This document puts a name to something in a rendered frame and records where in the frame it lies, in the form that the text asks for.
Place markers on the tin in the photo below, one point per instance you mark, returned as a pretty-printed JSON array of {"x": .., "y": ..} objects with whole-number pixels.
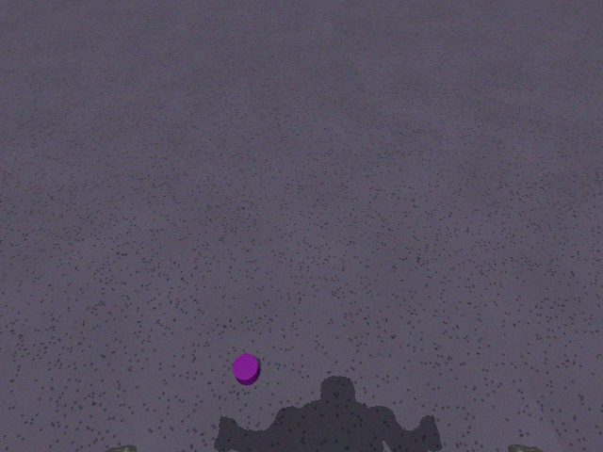
[{"x": 246, "y": 369}]

